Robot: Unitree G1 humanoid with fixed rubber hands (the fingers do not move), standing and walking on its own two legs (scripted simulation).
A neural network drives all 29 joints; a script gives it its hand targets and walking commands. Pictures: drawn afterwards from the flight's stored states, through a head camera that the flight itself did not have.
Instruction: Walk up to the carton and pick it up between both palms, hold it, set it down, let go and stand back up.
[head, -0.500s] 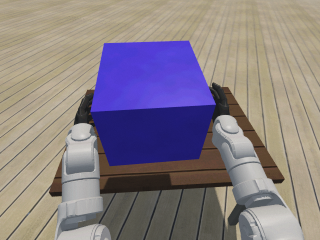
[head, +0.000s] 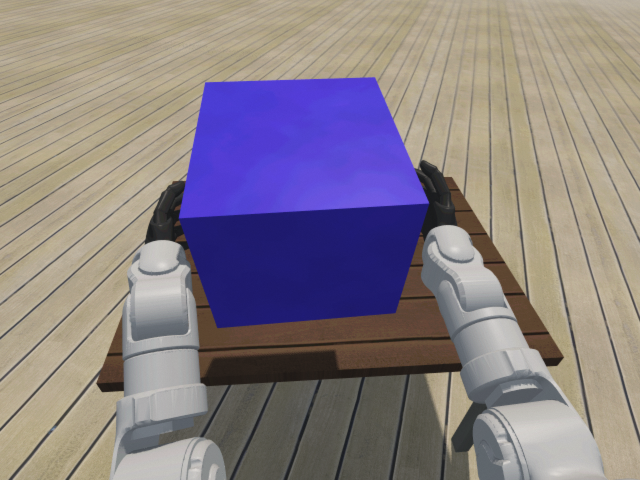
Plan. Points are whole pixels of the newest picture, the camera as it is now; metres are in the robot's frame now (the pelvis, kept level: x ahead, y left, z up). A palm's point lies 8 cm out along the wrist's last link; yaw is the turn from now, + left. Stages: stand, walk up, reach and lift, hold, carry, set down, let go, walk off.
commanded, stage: hold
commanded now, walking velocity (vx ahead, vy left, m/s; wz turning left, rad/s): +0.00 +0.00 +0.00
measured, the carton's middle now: (299, 197) +0.45 +0.01 +0.16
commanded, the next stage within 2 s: none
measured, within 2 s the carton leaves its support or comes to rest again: neither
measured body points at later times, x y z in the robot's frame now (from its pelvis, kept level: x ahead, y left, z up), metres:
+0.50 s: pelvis +0.00 +0.00 +0.00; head -0.04 +0.03 +0.45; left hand +0.37 +0.18 +0.16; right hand +0.38 -0.15 +0.17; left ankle +0.05 +0.12 -0.75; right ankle +0.01 -0.12 -0.75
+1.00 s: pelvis +0.00 +0.00 +0.00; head -0.03 +0.03 +0.45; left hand +0.37 +0.17 +0.15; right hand +0.38 -0.16 +0.16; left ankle +0.05 +0.12 -0.75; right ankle +0.01 -0.12 -0.75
